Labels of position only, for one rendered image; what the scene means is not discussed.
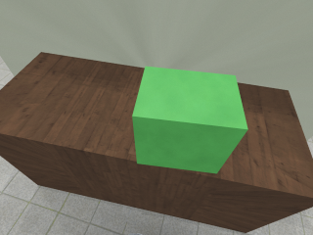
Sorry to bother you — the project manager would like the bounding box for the carton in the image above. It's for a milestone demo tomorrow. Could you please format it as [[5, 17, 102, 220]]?
[[132, 66, 248, 174]]

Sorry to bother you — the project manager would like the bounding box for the pedestal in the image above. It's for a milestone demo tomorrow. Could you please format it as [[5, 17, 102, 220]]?
[[0, 52, 313, 233]]

